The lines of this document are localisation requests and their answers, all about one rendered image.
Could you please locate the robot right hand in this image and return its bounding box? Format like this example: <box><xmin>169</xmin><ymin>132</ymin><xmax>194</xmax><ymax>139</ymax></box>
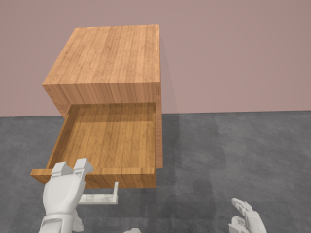
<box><xmin>228</xmin><ymin>198</ymin><xmax>267</xmax><ymax>233</ymax></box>

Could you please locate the left robot forearm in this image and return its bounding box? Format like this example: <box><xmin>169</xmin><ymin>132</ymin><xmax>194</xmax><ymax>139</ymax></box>
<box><xmin>39</xmin><ymin>213</ymin><xmax>74</xmax><ymax>233</ymax></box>

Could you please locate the handle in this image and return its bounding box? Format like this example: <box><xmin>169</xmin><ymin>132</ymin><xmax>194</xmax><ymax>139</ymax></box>
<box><xmin>78</xmin><ymin>182</ymin><xmax>119</xmax><ymax>205</ymax></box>

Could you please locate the drawer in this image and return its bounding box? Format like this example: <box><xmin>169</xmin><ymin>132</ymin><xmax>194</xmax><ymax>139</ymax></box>
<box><xmin>30</xmin><ymin>102</ymin><xmax>156</xmax><ymax>189</ymax></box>

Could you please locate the cabinet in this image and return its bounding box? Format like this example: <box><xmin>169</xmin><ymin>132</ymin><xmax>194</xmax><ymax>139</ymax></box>
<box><xmin>42</xmin><ymin>24</ymin><xmax>163</xmax><ymax>168</ymax></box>

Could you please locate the robot left hand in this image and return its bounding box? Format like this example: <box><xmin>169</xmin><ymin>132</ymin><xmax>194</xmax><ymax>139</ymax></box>
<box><xmin>43</xmin><ymin>158</ymin><xmax>94</xmax><ymax>232</ymax></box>

